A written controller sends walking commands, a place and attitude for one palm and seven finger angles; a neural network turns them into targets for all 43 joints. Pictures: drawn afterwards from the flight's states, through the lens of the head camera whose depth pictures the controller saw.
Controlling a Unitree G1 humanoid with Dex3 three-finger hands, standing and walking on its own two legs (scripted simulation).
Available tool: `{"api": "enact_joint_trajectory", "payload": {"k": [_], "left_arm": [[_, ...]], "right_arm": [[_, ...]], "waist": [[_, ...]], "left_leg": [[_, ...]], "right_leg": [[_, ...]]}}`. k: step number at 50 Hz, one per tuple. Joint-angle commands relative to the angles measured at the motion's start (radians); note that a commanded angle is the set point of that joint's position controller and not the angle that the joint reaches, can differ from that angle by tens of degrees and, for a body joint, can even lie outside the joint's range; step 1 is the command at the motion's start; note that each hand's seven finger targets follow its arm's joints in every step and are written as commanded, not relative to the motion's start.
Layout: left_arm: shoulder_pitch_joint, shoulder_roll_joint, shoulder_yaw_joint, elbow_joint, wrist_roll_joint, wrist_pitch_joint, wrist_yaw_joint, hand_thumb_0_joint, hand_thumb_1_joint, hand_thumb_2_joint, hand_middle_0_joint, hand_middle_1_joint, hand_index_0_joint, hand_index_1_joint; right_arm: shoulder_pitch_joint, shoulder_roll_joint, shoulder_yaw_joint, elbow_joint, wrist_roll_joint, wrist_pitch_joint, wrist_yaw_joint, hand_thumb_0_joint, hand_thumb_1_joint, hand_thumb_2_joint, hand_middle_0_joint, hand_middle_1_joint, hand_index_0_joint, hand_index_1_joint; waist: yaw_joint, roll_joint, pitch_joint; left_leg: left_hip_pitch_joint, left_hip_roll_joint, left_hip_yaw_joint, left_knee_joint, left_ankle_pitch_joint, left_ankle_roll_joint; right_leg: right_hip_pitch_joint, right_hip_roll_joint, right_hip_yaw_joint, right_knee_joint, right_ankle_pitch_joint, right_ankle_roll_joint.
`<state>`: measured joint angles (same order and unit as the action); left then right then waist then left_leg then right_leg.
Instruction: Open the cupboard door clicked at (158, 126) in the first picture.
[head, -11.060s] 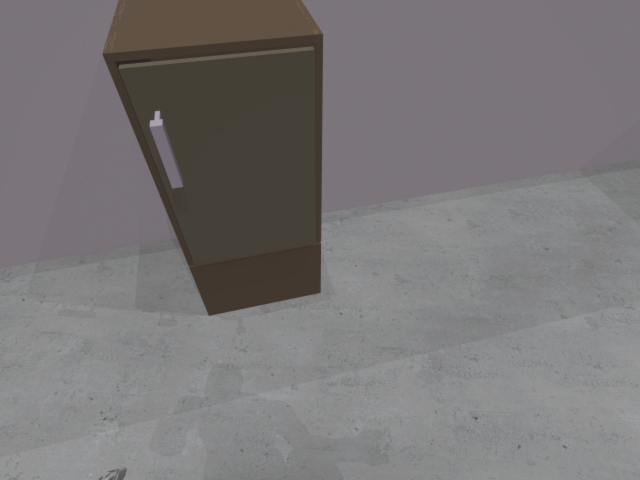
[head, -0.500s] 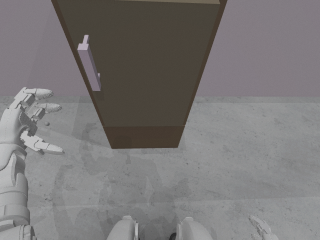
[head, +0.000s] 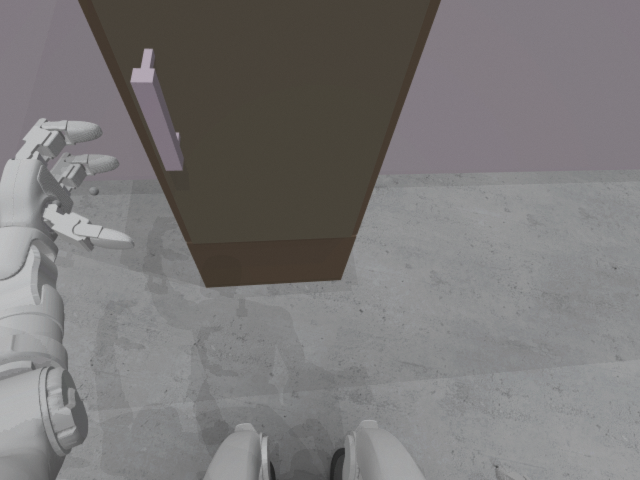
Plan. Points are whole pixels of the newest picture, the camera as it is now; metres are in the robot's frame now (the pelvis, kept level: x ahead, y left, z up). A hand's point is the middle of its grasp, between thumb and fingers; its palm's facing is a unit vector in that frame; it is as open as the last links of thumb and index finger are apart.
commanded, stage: move the hooked fingers beside the handle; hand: left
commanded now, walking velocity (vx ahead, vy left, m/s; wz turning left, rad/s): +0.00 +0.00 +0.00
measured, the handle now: (162, 114) +0.57 +0.21 +0.05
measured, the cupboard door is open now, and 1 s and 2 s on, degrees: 0 0 0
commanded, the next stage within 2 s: slide the fingers in behind the handle in 1.38 s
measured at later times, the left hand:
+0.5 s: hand (114, 140) +0.52 +0.26 +0.06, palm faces +0.08 -1.00 -0.02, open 14.0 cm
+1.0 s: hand (111, 134) +0.54 +0.27 +0.05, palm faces +0.08 -1.00 -0.02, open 13.9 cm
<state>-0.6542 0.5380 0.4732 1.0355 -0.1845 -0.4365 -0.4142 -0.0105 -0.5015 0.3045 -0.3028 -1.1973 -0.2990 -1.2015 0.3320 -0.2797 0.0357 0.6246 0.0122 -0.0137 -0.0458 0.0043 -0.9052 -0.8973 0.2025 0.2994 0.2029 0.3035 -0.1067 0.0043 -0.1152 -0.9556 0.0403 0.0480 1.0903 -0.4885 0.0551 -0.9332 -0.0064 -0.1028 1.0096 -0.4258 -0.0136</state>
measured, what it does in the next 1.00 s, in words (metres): stands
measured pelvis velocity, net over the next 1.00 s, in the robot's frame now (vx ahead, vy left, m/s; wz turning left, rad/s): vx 0.01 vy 0.00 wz -0.04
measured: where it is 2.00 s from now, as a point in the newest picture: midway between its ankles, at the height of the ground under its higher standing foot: outside the picture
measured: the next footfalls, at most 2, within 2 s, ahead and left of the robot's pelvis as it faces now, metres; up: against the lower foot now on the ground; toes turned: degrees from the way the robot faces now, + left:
none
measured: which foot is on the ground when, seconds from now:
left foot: down 0.00-1.00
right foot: down 0.00-1.00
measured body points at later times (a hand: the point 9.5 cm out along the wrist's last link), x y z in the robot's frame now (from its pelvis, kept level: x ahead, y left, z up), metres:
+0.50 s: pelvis +0.00 +0.00 -0.01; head +0.16 +0.03 +0.41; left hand +0.51 +0.31 +0.06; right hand -0.01 -0.28 -0.11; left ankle +0.01 +0.08 -0.66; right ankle +0.03 -0.12 -0.66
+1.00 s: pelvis +0.01 +0.00 -0.02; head +0.19 +0.04 +0.39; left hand +0.53 +0.32 +0.05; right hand -0.01 -0.27 -0.11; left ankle +0.01 +0.08 -0.66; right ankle +0.03 -0.12 -0.66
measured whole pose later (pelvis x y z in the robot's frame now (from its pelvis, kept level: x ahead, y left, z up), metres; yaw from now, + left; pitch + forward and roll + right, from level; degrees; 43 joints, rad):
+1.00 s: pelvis +0.01 +0.00 -0.02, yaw -2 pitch +28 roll -6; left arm -0.97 0.78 0.56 1.22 -0.07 -0.37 -0.39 -0.01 -0.50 0.30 -0.31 -1.20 -0.31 -1.21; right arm 0.38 -0.28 0.08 0.60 -0.02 0.09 -0.02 0.00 -0.91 -0.90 0.20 0.30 0.20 0.30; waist -0.22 0.02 -0.09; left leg -1.15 0.07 0.02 1.18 -0.52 0.05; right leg -1.10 0.02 -0.12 1.05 -0.43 -0.02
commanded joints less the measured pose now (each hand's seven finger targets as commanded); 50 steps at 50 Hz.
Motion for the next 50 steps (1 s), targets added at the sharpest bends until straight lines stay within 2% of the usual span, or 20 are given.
{"api": "enact_joint_trajectory", "payload": {"k": [1, 3, 5, 8, 12, 14, 17, 19, 21, 24, 27, 29, 32, 34, 37, 43, 45, 48, 49, 50], "left_arm": [[-0.419, 0.311, 0.035, -0.16, 0.007, -0.069, 0.027, 0.0, -0.5, 0.3, -0.3, -1.2, -0.3, -1.2], [-0.428, 0.323, 0.045, -0.127, 0.014, -0.068, 0.036, 0.0, -0.5, 0.3, -0.3, -1.2, -0.3, -1.2], [-0.483, 0.314, 0.024, -0.107, 0.022, -0.066, 0.04, 0.0, -0.5, 0.3, -0.3, -1.2, -0.3, -1.2], [-0.501, 0.365, 0.06, -0.096, 0.03, -0.067, 0.047, 0.0, -0.5, 0.3, -0.3, -1.2, -0.3, -1.2], [-0.543, 0.386, 0.058, -0.072, 0.042, -0.06, 0.048, 0.0, -0.5, 0.3, -0.3, -1.2, -0.3, -1.2], [-0.578, 0.39, 0.05, -0.054, 0.048, -0.054, 0.049, 0.0, -0.5, 0.3, -0.3, -1.2, -0.3, -1.2], [-0.587, 0.458, 0.094, -0.027, 0.051, -0.047, 0.049, 0.0, -0.5, 0.3, -0.3, -1.2, -0.3, -1.2], [-0.608, 0.476, 0.095, -0.039, 0.064, -0.047, 0.044, 0.0, -0.5, 0.3, -0.3, -1.2, -0.3, -1.2], [-0.634, 0.461, 0.068, -0.006, 0.069, -0.035, 0.044, 0.0, -0.5, 0.3, -0.3, -1.2, -0.3, -1.2], [-0.681, 0.505, 0.09, -0.01, 0.072, -0.033, 0.042, 0.0, -0.5, 0.3, -0.3, -1.2, -0.3, -1.2], [-0.743, 0.494, 0.063, 0.02, 0.082, -0.02, 0.043, 0.0, -0.5, 0.3, -0.3, -1.2, -0.3, -1.2], [-0.744, 0.556, 0.092, 0.04, 0.1, -0.01, 0.045, 0.0, -0.5, 0.3, -0.3, -1.2, -0.3, -1.2], [-0.704, 0.516, 0.075, 0.046, 0.1, -0.001, 0.04, 0.0, -0.5, 0.3, -0.3, -1.2, -0.3, -1.2], [-0.67, 0.567, 0.111, 0.041, 0.104, 0.004, 0.038, 0.0, -0.5, 0.3, -0.3, -1.2, -0.3, -1.2], [-0.672, 0.532, 0.09, 0.045, 0.099, 0.014, 0.031, 0.0, -0.5, 0.3, -0.3, -1.2, -0.3, -1.2], [-0.711, 0.579, 0.12, -0.032, 0.094, -0.004, 0.029, 0.0, -0.5, 0.3, -0.3, -1.2, -0.3, -1.2], [-0.705, 0.59, 0.126, -0.022, 0.098, -0.007, 0.03, 0.0, -0.5, 0.3, -0.3, -1.2, -0.3, -1.2], [-0.733, 0.536, 0.085, -0.06, 0.089, -0.012, 0.026, 0.0, -0.5, 0.3, -0.3, -1.2, -0.3, -1.2], [-0.699, 0.55, 0.111, -0.051, 0.085, -0.011, 0.027, 0.0, -0.5, 0.3, -0.3, -1.2, -0.3, -1.2], [-0.683, 0.51, 0.078, -0.036, 0.083, -0.004, 0.023, 0.0, -0.5, 0.3, -0.3, -1.2, -0.3, -1.2]], "right_arm": [[0.132, -0.191, -0.065, -0.07, -0.007, -0.004, -0.006, 0.0, -0.9, -0.9, 0.2, 0.3, 0.2, 0.3], [0.148, -0.196, -0.066, -0.066, -0.01, 0.008, -0.005, 0.0, -0.9, -0.9, 0.2, 0.3, 0.2, 0.3], [0.149, -0.196, -0.063, -0.061, -0.012, 0.016, -0.003, 0.0, -0.9, -0.9, 0.2, 0.3, 0.2, 0.3], [0.169, -0.203, -0.062, -0.062, -0.016, 0.028, -0.002, 0.0, -0.9, -0.9, 0.2, 0.3, 0.2, 0.3], [0.186, -0.205, -0.057, -0.058, -0.021, 0.043, -0.001, 0.0, -0.9, -0.9, 0.2, 0.3, 0.2, 0.3], [0.195, -0.206, -0.056, -0.051, -0.022, 0.052, 0.001, 0.0, -0.9, -0.9, 0.2, 0.3, 0.2, 0.3], [0.212, -0.213, -0.051, -0.053, -0.024, 0.057, -0.001, 0.0, -0.9, -0.9, 0.2, 0.3, 0.2, 0.3], [0.219, -0.212, -0.052, -0.052, -0.026, 0.065, 0.001, 0.0, -0.9, -0.9, 0.2, 0.3, 0.2, 0.3], [0.221, -0.211, -0.045, -0.048, -0.025, 0.071, 0.003, 0.0, -0.9, -0.9, 0.2, 0.3, 0.2, 0.3], [0.235, -0.219, -0.044, -0.045, -0.028, 0.077, 0.001, 0.0, -0.9, -0.9, 0.2, 0.3, 0.2, 0.3], [0.252, -0.217, -0.037, -0.038, -0.031, 0.08, 0.001, 0.0, -0.9, -0.9, 0.2, 0.3, 0.2, 0.3], [0.259, -0.225, -0.035, -0.041, -0.033, 0.085, 0.001, 0.0, -0.9, -0.9, 0.2, 0.3, 0.2, 0.3], [0.272, -0.22, -0.035, -0.05, -0.037, 0.091, 0.01, 0.0, -0.9, -0.9, 0.2, 0.3, 0.2, 0.3], [0.272, -0.225, -0.037, -0.06, -0.036, 0.096, 0.011, 0.0, -0.9, -0.9, 0.2, 0.3, 0.2, 0.3], [0.274, -0.219, -0.035, -0.062, -0.033, 0.103, 0.015, 0.0, -0.9, -0.9, 0.2, 0.3, 0.2, 0.3], [0.275, -0.22, -0.036, -0.057, -0.034, 0.101, 0.017, 0.0, -0.9, -0.9, 0.2, 0.3, 0.2, 0.3], [0.271, -0.22, -0.036, -0.053, -0.033, 0.099, 0.017, 0.0, -0.9, -0.9, 0.2, 0.3, 0.2, 0.3], [0.271, -0.217, -0.036, -0.044, -0.033, 0.102, 0.02, 0.0, -0.9, -0.9, 0.2, 0.3, 0.2, 0.3], [0.275, -0.22, -0.042, -0.042, -0.035, 0.102, 0.02, 0.0, -0.9, -0.9, 0.2, 0.3, 0.2, 0.3], [0.272, -0.217, -0.038, -0.043, -0.032, 0.105, 0.023, 0.0, -0.9, -0.9, 0.2, 0.3, 0.2, 0.3]], "waist": [[-0.012, 0.166, -0.408], [-0.017, 0.137, -0.411], [-0.036, 0.161, -0.403], [-0.034, 0.162, -0.463], [-0.044, 0.182, -0.459], [-0.064, 0.171, -0.468], [-0.064, 0.147, -0.475], [-0.063, 0.183, -0.509], [-0.086, 0.185, -0.457], [-0.088, 0.213, -0.499], [-0.122, 0.214, -0.476], [-0.113, 0.225, -0.502], [-0.109, 0.243, -0.519], [-0.093, 0.223, -0.536], [-0.107, 0.213, -0.504], [-0.101, 0.243, -0.563], [-0.099, 0.259, -0.539], [-0.111, 0.309, -0.558], [-0.097, 0.294, -0.565], [-0.102, 0.292, -0.543]], "left_leg": [[0.361, 0.002, -0.134, -0.15, 0.381, -0.045], [0.362, 0.006, -0.14, -0.145, 0.401, -0.045], [0.354, 0.007, -0.143, -0.138, 0.372, -0.045], [0.359, 0.005, -0.139, -0.121, 0.415, -0.042], [0.343, 0.007, -0.14, -0.107, 0.438, -0.039], [0.341, 0.009, -0.141, -0.096, 0.442, -0.037], [0.288, 0.006, -0.132, -0.083, 0.444, -0.027], [0.312, 0.008, -0.134, -0.076, 0.471, -0.031], [0.286, 0.01, -0.133, -0.076, 0.434, -0.028], [0.293, 0.01, -0.137, -0.064, 0.443, -0.027], [0.279, 0.012, -0.142, -0.048, 0.446, -0.021], [0.266, 0.012, -0.143, -0.041, 0.453, -0.024], [0.3, 0.014, -0.146, -0.034, 0.504, -0.025], [0.275, 0.015, -0.142, -0.035, 0.507, -0.026], [0.26, 0.015, -0.138, -0.032, 0.491, -0.019], [0.278, 0.016, -0.134, -0.027, 0.491, -0.02], [0.28, 0.017, -0.138, -0.029, 0.487, -0.023], [0.37, 0.025, -0.154, -0.033, 0.545, -0.033], [0.379, 0.026, -0.157, -0.033, 0.564, -0.035], [0.387, 0.027, -0.162, -0.042, 0.571, -0.039]], "right_leg": [[0.095, 0.04, 0.049, -0.085, 0.175, -0.012], [0.085, 0.043, 0.046, -0.083, 0.181, -0.011], [0.056, 0.042, 0.047, -0.08, 0.166, -0.01], [0.079, 0.044, 0.053, -0.073, 0.198, -0.008], [0.071, 0.044, 0.053, -0.065, 0.216, -0.009], [0.058, 0.047, 0.054, -0.066, 0.223, -0.004], [0.104, 0.05, 0.062, -0.061, 0.257, -0.003], [0.096, 0.048, 0.062, -0.057, 0.268, -0.002], [0.068, 0.05, 0.062, -0.065, 0.244, 0.0], [0.066, 0.052, 0.064, -0.058, 0.25, -0.001], [0.032, 0.054, 0.061, -0.054, 0.252, 0.001], [0.041, 0.054, 0.061, -0.046, 0.254, 0.0], [0.027, 0.057, 0.055, -0.039, 0.278, -0.003], [0.065, 0.057, 0.057, -0.037, 0.295, -0.001], [0.049, 0.059, 0.056, -0.04, 0.294, 0.0], [0.073, 0.063, 0.063, -0.038, 0.299, 0.001], [0.06, 0.064, 0.06, -0.04, 0.284, -0.001], [0.005, 0.065, 0.049, -0.041, 0.281, -0.003], [0.014, 0.066, 0.047, -0.043, 0.287, -0.003], [0.001, 0.067, 0.042, -0.048, 0.278, -0.004]]}}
